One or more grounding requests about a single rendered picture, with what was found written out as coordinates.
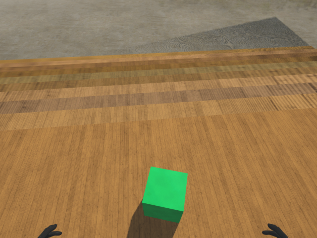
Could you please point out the left robot hand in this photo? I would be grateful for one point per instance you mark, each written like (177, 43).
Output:
(47, 233)

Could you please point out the carton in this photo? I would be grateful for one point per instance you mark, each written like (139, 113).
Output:
(164, 195)

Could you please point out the right robot hand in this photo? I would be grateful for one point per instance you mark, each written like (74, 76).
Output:
(276, 232)

